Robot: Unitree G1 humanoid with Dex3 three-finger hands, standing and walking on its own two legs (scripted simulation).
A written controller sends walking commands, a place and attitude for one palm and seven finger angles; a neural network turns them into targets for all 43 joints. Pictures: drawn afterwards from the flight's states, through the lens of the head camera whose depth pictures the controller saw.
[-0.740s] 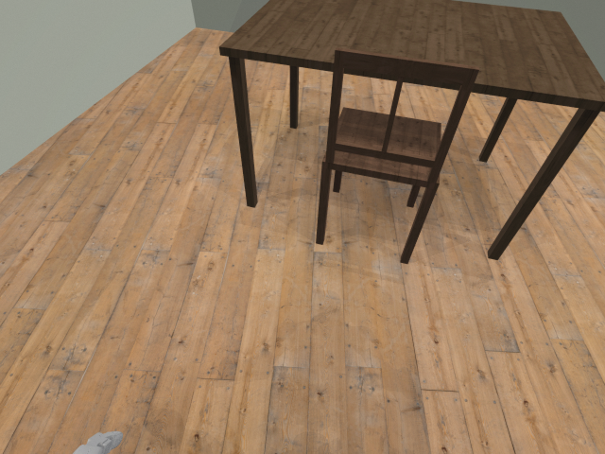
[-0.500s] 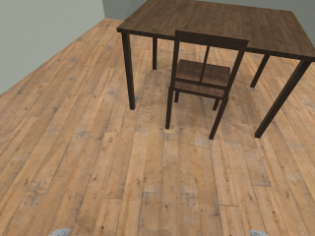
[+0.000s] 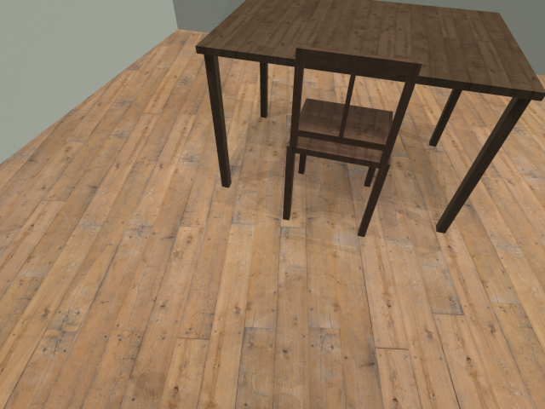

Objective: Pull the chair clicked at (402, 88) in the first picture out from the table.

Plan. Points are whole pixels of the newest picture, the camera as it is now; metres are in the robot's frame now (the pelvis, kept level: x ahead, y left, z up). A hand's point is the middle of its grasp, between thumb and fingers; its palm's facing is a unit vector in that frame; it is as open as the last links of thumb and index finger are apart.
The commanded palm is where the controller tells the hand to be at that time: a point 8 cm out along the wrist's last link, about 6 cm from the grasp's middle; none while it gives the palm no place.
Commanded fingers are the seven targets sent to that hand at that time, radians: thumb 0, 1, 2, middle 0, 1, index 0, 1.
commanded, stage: stand and wait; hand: left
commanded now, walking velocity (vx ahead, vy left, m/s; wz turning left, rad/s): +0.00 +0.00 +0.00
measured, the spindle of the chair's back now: (347, 105) +1.07 -0.20 -0.11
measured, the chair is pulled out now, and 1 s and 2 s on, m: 0.00 0.00 0.00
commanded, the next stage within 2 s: look at it before walking up in 0.12 s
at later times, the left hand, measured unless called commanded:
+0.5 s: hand out of the picture +0.08 +0.24 -0.16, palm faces -0.03 -0.94 -0.33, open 7.4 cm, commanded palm none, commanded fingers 0.00 0.90 0.90 -0.20 -0.30 -0.20 -0.30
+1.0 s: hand out of the picture +0.08 +0.24 -0.16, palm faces -0.06 -0.94 -0.33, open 7.4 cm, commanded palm none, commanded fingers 0.00 0.90 0.90 -0.20 -0.30 -0.20 -0.30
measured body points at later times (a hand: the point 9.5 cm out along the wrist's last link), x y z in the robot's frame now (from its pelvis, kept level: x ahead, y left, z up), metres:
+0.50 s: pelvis +0.00 -0.01 +0.00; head +0.00 -0.01 +0.45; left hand +0.08 +0.29 -0.13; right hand +0.07 -0.30 -0.13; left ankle +0.00 +0.12 -0.74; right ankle +0.00 -0.12 -0.74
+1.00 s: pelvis +0.00 +0.00 +0.00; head +0.01 +0.00 +0.45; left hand +0.08 +0.28 -0.14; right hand +0.07 -0.29 -0.14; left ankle +0.00 +0.12 -0.74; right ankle +0.00 -0.12 -0.74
